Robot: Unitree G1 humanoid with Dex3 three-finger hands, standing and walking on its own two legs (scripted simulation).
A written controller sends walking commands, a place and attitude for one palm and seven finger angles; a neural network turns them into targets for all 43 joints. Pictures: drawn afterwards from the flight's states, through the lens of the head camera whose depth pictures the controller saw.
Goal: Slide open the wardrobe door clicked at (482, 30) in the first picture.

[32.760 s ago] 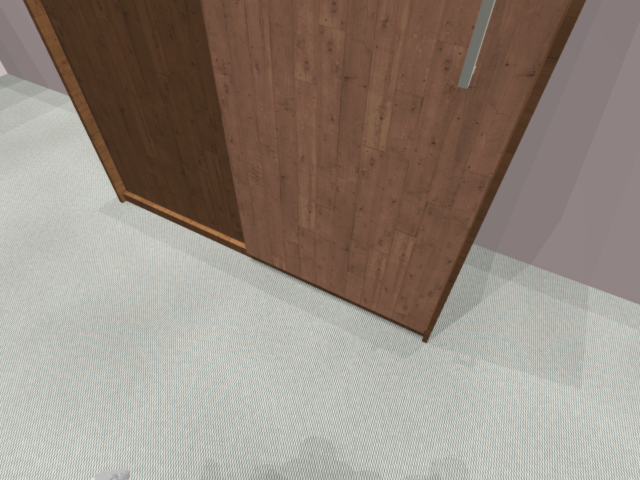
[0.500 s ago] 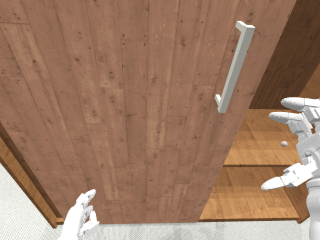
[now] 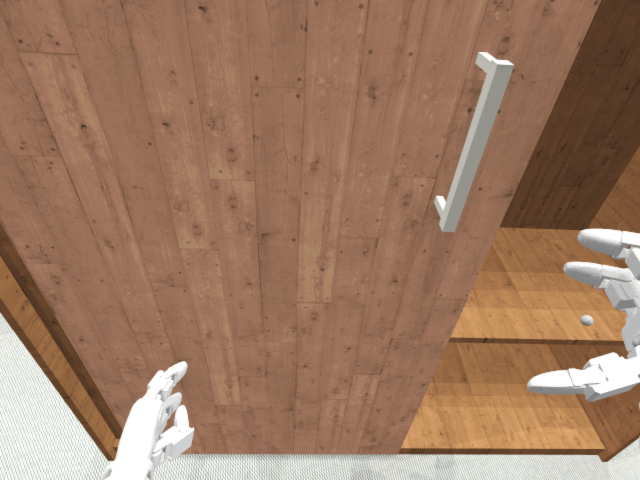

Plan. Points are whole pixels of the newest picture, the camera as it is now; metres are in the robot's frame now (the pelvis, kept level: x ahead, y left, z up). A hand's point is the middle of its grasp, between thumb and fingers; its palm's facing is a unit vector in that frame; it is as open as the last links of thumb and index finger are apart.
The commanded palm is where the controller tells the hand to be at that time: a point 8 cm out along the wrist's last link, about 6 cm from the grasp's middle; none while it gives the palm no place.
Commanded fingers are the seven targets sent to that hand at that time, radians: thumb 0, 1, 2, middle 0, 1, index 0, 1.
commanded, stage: draw the hand back to the body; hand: right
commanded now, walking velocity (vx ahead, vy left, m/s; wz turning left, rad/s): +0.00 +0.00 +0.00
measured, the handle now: (465, 149) +0.41 -0.17 +0.27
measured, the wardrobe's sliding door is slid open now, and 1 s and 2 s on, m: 0.65 0.65 0.65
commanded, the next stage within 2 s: step back with the hand held close in 0.98 s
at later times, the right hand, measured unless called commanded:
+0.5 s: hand (590, 327) +0.22 -0.26 +0.18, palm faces +0.42 +0.84 -0.35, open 9.8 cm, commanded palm +0.17 -0.30 +0.19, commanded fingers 0.00 -0.75 -0.83 0.20 0.38 0.20 0.38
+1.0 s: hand (593, 332) +0.22 -0.27 +0.17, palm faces +0.44 +0.83 -0.34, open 7.4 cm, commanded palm +0.17 -0.30 +0.19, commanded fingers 0.00 -0.90 -0.90 0.20 0.30 0.20 0.30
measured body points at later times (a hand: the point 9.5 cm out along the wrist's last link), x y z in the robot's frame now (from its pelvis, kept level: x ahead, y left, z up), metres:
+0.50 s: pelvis +0.02 -0.01 +0.01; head -0.01 +0.00 +0.46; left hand +0.20 +0.21 -0.07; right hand +0.19 -0.31 +0.20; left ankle -0.01 +0.13 -0.73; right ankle +0.05 -0.14 -0.73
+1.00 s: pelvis +0.03 -0.01 +0.01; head -0.01 +0.00 +0.46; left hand +0.22 +0.20 -0.06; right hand +0.19 -0.31 +0.19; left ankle -0.01 +0.13 -0.73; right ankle +0.05 -0.14 -0.73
